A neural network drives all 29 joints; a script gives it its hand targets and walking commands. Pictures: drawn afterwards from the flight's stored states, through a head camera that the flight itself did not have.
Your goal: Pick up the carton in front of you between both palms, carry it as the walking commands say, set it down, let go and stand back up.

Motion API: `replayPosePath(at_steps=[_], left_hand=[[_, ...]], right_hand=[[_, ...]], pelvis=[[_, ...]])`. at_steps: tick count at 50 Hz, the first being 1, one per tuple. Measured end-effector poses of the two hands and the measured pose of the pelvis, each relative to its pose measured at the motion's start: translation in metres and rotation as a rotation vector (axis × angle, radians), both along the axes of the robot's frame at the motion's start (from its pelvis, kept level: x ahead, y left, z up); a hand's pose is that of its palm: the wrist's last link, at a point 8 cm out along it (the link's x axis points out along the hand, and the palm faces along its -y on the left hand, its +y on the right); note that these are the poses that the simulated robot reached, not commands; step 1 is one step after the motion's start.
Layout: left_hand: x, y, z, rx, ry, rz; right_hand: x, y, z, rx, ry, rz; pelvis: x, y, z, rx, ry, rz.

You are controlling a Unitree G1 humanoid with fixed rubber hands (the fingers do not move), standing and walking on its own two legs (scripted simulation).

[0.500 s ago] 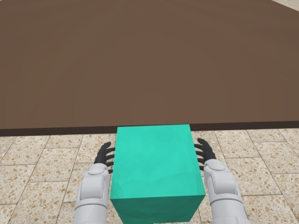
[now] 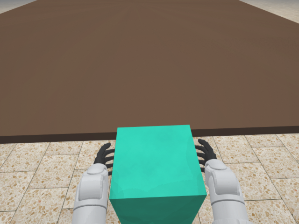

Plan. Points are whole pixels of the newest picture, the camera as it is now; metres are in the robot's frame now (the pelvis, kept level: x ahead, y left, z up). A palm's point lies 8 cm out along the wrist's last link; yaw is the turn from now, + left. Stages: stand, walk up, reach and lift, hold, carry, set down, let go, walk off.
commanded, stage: hold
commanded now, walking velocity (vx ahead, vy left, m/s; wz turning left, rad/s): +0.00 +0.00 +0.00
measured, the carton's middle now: (155, 178) +0.29 +0.00 -0.02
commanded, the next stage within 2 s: carry in 0.52 s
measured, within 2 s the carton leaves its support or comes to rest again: neither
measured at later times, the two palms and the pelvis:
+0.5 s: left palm (100, 167) +0.29 +0.15 +0.05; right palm (209, 163) +0.29 -0.15 +0.05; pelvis +0.00 +0.00 +0.00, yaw +0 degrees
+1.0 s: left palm (108, 129) +0.41 +0.14 +0.08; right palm (203, 126) +0.41 -0.16 +0.08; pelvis +0.14 -0.01 -0.01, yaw -2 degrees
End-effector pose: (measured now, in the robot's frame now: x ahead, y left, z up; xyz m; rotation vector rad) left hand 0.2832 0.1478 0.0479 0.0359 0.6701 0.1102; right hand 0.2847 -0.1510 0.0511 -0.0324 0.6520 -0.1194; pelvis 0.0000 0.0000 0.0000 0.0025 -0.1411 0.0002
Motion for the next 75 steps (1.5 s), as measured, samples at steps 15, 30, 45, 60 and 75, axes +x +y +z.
replayPosePath(at_steps=[15, 30, 45, 60, 75], left_hand=[[0.002, 0.001, 0.001, -0.014, -0.009, 0.011], [0.011, 0.000, 0.004, -0.003, -0.014, 0.010], [0.086, -0.019, 0.028, -0.035, -0.001, 0.046], [0.244, -0.054, 0.036, -0.057, 0.014, -0.003], [0.412, -0.058, 0.047, -0.057, 0.023, 0.112]], right_hand=[[0.002, 0.001, 0.001, 0.012, -0.009, -0.008], [0.011, 0.000, 0.002, 0.013, -0.014, -0.007], [0.090, -0.018, 0.027, 0.054, 0.000, -0.028], [0.224, -0.053, 0.030, 0.097, 0.010, -0.130], [0.426, -0.057, 0.040, 0.101, 0.027, -0.021]], pelvis=[[-0.006, 0.001, -0.001, 0.000, -0.002, 0.000], [0.008, 0.000, -0.003, 0.002, 0.081, -0.008], [0.095, -0.014, -0.009, 0.026, 0.227, 0.009], [0.254, -0.036, -0.014, -0.010, 0.232, -0.038], [0.431, -0.068, 0.003, 0.030, 0.237, -0.001]])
